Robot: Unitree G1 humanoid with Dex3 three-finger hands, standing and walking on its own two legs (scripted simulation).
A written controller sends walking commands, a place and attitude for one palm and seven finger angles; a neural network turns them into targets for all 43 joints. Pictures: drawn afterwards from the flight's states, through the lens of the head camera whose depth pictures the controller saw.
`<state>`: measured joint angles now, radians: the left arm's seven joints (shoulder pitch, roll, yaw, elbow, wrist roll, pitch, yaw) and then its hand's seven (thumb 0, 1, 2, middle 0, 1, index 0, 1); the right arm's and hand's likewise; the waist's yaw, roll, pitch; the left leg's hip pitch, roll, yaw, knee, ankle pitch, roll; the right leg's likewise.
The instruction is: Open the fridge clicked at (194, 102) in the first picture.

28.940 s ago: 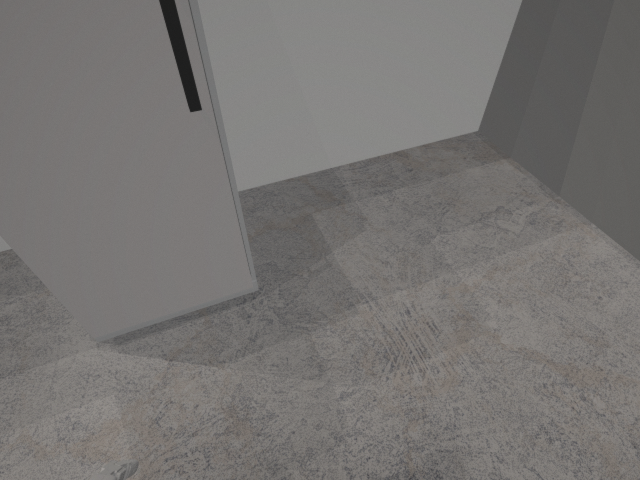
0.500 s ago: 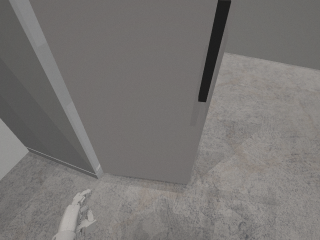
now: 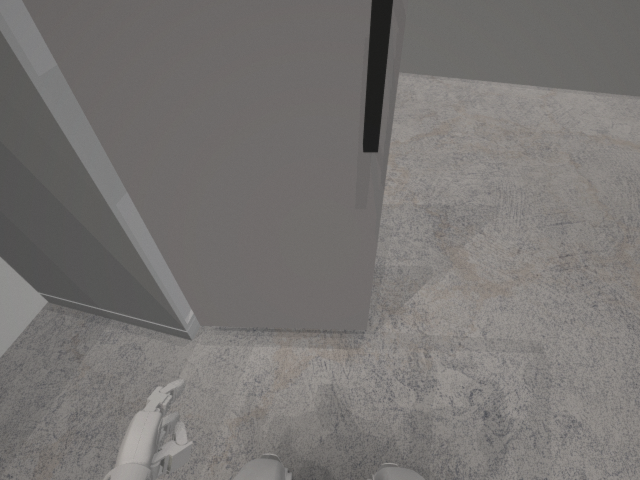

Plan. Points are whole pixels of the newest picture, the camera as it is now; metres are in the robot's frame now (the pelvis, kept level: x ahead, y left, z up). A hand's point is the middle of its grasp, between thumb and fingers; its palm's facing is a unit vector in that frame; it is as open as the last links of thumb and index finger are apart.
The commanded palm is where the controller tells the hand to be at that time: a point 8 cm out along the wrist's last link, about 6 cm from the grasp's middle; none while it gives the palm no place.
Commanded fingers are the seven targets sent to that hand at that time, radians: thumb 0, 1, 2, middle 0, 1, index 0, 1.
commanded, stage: step back with the hand held close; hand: right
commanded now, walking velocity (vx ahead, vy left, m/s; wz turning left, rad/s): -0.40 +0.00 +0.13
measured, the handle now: (376, 56) +0.62 -0.06 +0.23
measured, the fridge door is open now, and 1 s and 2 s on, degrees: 77 77 77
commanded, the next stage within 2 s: stop stepping back and stand still in 0.24 s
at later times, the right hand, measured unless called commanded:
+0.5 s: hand (627, 393) +0.16 -0.21 +0.19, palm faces +0.27 +0.83 -0.48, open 7.4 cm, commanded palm +0.10 -0.25 +0.21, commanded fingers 0.00 -0.90 -0.90 0.20 0.30 0.20 0.30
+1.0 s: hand out of the picture +0.09 -0.25 +0.17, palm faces +0.39 +0.83 -0.40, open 7.4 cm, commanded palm +0.04 -0.28 +0.21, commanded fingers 0.00 -0.90 -0.90 0.20 0.30 0.20 0.30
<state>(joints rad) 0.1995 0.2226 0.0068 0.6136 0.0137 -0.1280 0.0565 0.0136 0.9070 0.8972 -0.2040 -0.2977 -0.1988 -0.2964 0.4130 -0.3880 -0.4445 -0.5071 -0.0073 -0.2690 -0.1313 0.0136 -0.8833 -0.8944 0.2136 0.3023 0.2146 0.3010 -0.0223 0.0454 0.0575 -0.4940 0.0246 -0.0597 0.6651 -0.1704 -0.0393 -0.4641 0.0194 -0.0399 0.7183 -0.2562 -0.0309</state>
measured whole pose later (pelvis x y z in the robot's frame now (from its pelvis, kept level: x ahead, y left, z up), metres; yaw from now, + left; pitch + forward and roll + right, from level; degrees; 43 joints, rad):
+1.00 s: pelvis -0.14 +0.00 +0.02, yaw +7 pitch -2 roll +0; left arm 0.28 0.22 0.01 0.68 0.01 -0.14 0.08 0.02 0.91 0.90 -0.20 -0.30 -0.20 -0.30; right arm 0.48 -0.34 -0.39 -0.35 0.01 -0.17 -0.15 0.02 -0.89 -0.89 0.21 0.30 0.21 0.30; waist -0.01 0.00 -0.05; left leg -0.27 0.02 0.04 0.61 -0.31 0.00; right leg -0.26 -0.03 -0.06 0.59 -0.30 0.01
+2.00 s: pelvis -0.17 -0.02 +0.02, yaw +4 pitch +0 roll +1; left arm 0.30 0.27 0.02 1.03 0.03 0.04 0.00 0.01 0.91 0.90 -0.20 -0.30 -0.20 -0.30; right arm 0.26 -0.26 -0.01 0.99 -0.03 0.03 0.02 0.01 -0.93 -0.89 0.21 0.30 0.21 0.30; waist 0.00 0.03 0.09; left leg -0.31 0.03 0.07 0.53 -0.21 0.01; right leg -0.35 -0.02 -0.01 0.57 -0.21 -0.01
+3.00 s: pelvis -0.11 +0.00 +0.04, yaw +5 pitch -1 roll +0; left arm 0.10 0.33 0.00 1.12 0.02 0.01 0.00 0.01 0.91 0.90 -0.20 -0.30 -0.20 -0.30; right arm 0.11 -0.33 0.00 1.12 -0.02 -0.02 0.00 0.01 -0.90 -0.89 0.21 0.30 0.21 0.30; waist 0.00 -0.01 0.06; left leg -0.11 0.01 0.06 0.32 -0.20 0.01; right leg -0.12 -0.03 -0.03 0.33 -0.19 0.01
